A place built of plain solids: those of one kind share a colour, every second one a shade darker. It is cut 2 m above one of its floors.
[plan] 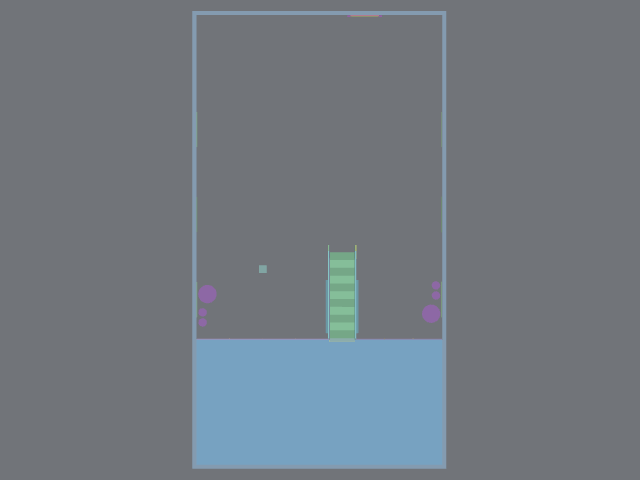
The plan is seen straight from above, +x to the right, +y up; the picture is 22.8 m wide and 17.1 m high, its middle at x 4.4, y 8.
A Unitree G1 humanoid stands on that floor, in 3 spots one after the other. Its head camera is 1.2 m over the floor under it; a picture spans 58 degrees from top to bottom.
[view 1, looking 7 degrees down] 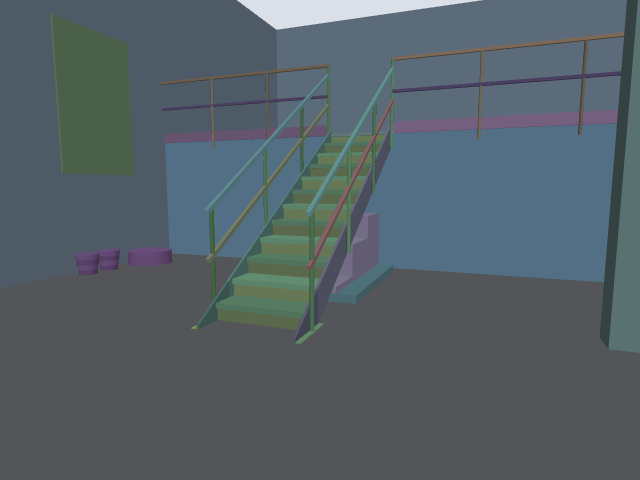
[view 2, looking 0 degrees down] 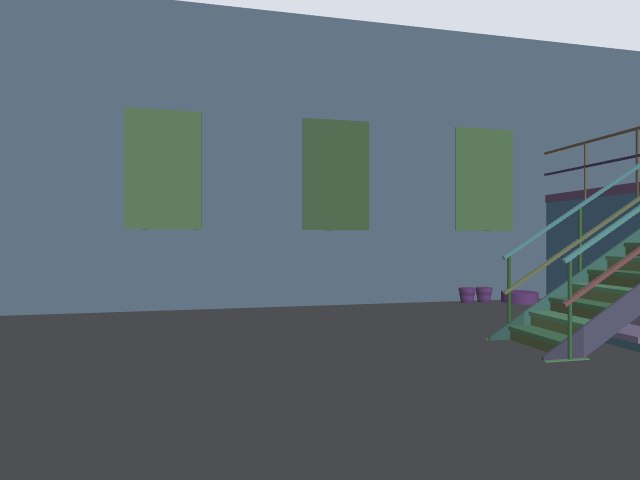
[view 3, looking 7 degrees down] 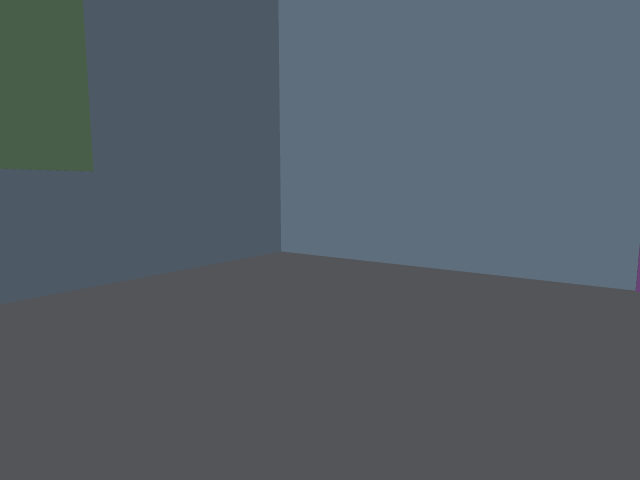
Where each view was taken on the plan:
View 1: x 3.40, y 10.76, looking -69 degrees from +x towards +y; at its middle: stair_kneerail_right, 3.73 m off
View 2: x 1.00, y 10.86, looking -12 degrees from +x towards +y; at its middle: wall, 7.93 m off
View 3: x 5.19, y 9.86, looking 125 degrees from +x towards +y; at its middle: wall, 7.56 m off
